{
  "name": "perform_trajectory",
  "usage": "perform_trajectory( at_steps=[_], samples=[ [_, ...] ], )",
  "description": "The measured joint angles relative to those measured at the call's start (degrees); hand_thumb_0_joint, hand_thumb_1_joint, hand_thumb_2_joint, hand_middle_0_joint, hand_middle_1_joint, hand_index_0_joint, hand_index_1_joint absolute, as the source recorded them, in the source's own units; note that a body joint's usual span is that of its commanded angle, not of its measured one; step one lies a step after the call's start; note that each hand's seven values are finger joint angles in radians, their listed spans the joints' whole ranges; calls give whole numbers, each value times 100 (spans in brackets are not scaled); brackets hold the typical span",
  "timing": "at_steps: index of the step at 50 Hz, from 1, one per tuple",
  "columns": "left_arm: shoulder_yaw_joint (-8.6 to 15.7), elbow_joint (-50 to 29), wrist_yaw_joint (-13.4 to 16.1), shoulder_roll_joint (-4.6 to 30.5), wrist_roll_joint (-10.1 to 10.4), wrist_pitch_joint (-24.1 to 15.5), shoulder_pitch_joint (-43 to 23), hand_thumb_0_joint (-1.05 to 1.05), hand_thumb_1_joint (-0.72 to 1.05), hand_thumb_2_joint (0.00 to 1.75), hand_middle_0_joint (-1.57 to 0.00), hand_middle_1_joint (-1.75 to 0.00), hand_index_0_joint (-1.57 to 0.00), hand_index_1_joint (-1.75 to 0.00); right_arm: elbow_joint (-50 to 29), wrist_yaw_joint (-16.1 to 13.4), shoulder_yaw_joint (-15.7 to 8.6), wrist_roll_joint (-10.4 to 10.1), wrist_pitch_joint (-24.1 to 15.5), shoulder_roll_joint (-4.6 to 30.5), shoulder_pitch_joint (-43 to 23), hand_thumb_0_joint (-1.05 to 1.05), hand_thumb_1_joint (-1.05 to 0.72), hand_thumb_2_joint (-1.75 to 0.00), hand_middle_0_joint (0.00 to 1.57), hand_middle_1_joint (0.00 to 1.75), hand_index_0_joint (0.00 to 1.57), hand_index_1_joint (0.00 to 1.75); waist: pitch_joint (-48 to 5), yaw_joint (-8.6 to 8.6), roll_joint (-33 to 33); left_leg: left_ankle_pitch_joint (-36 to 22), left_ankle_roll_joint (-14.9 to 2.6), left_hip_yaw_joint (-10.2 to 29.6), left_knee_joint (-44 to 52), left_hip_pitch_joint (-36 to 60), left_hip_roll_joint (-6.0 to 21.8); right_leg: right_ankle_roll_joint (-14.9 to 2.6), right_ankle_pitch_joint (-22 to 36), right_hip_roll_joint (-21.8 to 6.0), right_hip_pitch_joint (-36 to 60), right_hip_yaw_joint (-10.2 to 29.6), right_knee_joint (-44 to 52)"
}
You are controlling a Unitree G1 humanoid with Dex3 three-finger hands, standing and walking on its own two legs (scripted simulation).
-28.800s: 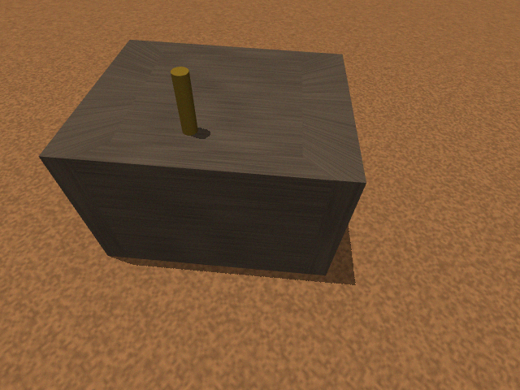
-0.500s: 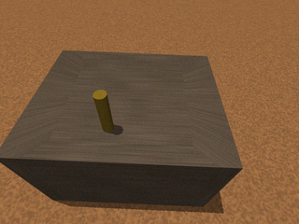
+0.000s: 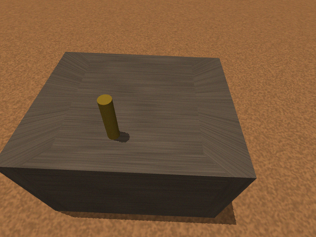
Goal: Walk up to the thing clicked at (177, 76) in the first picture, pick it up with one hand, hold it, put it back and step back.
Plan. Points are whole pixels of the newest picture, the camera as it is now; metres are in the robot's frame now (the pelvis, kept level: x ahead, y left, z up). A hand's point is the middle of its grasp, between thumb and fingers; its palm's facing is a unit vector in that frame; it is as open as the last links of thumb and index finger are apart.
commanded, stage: stand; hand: left
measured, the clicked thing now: (109, 119) +0.51 +0.20 -0.08
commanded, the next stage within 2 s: step back in 0.32 s
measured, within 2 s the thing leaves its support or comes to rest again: neither
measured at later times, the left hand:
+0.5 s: hand out of the picture +0.06 +0.28 -0.16, palm faces +0.01 -0.93 -0.37, open 7.4 cm
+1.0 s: hand out of the picture +0.02 +0.32 -0.18, palm faces -0.08 -0.93 -0.37, open 7.4 cm
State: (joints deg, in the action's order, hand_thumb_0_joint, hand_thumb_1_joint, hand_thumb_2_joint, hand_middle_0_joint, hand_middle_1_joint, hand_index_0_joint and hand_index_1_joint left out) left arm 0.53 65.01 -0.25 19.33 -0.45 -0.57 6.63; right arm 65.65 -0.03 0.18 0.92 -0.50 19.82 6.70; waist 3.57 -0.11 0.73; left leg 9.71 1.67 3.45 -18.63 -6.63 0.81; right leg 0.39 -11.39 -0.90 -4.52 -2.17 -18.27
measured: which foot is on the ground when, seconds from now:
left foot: down 0.00-0.42, up 0.44-0.60, down 0.62-1.00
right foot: down 0.00-0.62, up 0.64-1.00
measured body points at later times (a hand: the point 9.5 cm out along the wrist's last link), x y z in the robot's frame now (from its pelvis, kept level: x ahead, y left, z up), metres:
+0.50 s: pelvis -0.03 +0.01 -0.01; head +0.03 +0.01 +0.43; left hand +0.06 +0.32 -0.14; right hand +0.06 -0.30 -0.14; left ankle -0.02 +0.13 -0.73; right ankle -0.01 -0.12 -0.75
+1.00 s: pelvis -0.10 +0.07 -0.02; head -0.03 +0.07 +0.42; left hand +0.03 +0.37 -0.15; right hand -0.01 -0.24 -0.14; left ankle -0.06 +0.15 -0.75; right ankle -0.12 -0.06 -0.73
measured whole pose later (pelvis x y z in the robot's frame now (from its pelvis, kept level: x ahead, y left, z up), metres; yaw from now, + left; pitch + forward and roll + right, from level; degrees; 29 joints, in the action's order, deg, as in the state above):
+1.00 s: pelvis -0.10 +0.07 -0.02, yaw -3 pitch -2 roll +0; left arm 4.1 50.7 0.8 21.7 -0.8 3.1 6.7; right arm 49.4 -0.8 -2.8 1.2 1.7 19.7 6.3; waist 11.9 0.8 -1.3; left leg 16.8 -3.7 -3.6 -36.3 -17.4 -1.2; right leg 0.6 -25.5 2.4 -17.4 4.6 -45.0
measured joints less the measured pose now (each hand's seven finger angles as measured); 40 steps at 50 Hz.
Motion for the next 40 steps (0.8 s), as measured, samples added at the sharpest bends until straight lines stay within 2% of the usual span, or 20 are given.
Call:
perform_trajectory(
  at_steps=[16, 19, 22, 25, 27, 29, 30, 31, 32, 33, 34, 36, 38, 40],
  samples=[
    [2, -50, -6, 27, -3, 6, -20, 0, 90, 90, -20, -30, -20, -30, -65, 4, 4, -1, -10, 10, -42, 0, -91, -90, 20, 30, 21, 30, -44, -6, -14, -22, 9, 15, 17, 15, -2, -10, -4, -3, 3, -15, -21],
    [153, -204, -6, 32, 54, 49, -64, 0, 90, 90, -20, -30, -20, -30, -215, 39, -68, -20, 69, 67, -115, 0, -91, -90, 20, 30, 21, 30, 125, 9, 30, 112, -26, 42, -399, -281, 12, -30, -81, 22, -222, -36, -302],
    [263, -421, 19, 56, 65, 108, -159, 0, 90, 90, -20, -30, -20, -30, -439, 35, -161, -57, 140, 172, -208, 0, -91, -90, 20, 30, 21, 30, 443, 23, 86, 242, -189, 19, -1169, -732, -14, -50, -148, 20, -461, -56, -618],
    [326, -637, 41, 78, -22, 190, -211, 0, 90, 90, -20, -30, -20, -30, -653, 41, -265, -51, 251, 271, -172, 0, -91, -90, 20, 30, 21, 30, 620, 6, 35, 1288, -353, -32, -2422, -1173, -242, -24, -240, -108, -740, 4, -967],
    [339, -774, 52, 122, -67, 232, -235, 1, 90, 90, -20, -30, -20, -30, -777, 57, -314, -63, 297, 312, -82, 0, -91, -90, 20, 30, 21, 30, 649, 35, -35, 1648, -434, -68, -2857, -1287, -325, 27, -293, -216, -938, 31, -1171],
    [333, -908, 68, 183, -90, 268, -296, 1, 90, 90, -20, -30, -20, -30, -867, 67, -349, -72, 293, 338, 43, 0, -91, -90, 20, 30, 21, 30, 654, 85, -96, 1530, -461, -110, -2684, -1193, -282, 120, -362, -307, -1144, 26, -1396],
    [324, -987, 72, 216, -85, 287, -332, 1, 90, 90, -20, -30, -20, -30, -901, 66, -363, -61, 276, 352, 114, 0, -91, -90, 20, 30, 21, 30, 653, 112, -115, 1218, -456, -136, -2323, -1058, -226, 181, -422, -344, -1260, 17, -1554],
    [314, -1071, 72, 244, -65, 311, -378, 1, 90, 90, -20, -30, -20, -30, -928, 60, -384, -35, 250, 371, 187, 0, -91, -90, 20, 30, 21, 30, 654, 139, -118, 987, -368, -130, -1928, -908, -187, 227, -504, -375, -1395, 5, -1758],
    [323, -1140, 80, 292, -31, 341, -473, 1, 90, 90, -20, -30, -20, -30, -923, 39, -418, 12, 235, 326, 199, 0, -91, -90, 20, 30, 20, 30, 739, 128, -230, 1104, -334, -176, -1883, -889, -271, 144, -559, -434, -1547, 140, -2023],
    [344, -1203, 103, 331, -3, 375, -568, 1, 90, 90, -20, -30, -20, -30, -929, 29, -428, 54, 230, 258, 196, 0, -91, -90, 20, 30, 20, 30, 858, 90, -333, 1130, -354, -239, -1917, -891, -331, 38, -962, -344, -1691, 454, -2370],
    [360, -1264, 134, 353, 7, 402, -623, 1, 90, 90, -20, -30, -20, -30, -947, 33, -410, 74, 228, 194, 199, 0, -91, -90, 20, 30, 20, 30, 946, 74, -380, 1107, -384, -270, -1920, -893, -335, -31, -1452, -140, -1830, 734, -2789],
    [356, -1317, 187, 357, 6, 432, -656, 1, 90, 90, -20, -30, -20, -30, -1016, 40, -366, 80, 231, 88, 242, 0, -91, -90, 20, 30, 21, 30, 990, 152, -343, 980, -425, -204, -1810, -915, -268, -110, -2038, 319, -2064, 1013, -3608],
    [340, -1348, 195, 348, 35, 458, -621, 1, 90, 90, -20, -30, -20, -30, -1077, 11, -333, 100, 250, 3, 275, 0, -91, -90, 20, 30, 21, 30, 936, 202, -315, 793, -451, -178, -1562, -911, -222, -141, -2004, 612, -2236, 1119, -4225],
    [328, -1409, 178, 334, 54, 450, -512, 1, 90, 90, -20, -30, -20, -30, -1144, -38, -319, 90, 258, -45, 265, 0, -91, -90, 20, 30, 21, 30, 876, 164, -326, 656, -474, -267, -1362, -889, -207, -135, -1749, 714, -2295, 1152, -4549]
  ],
)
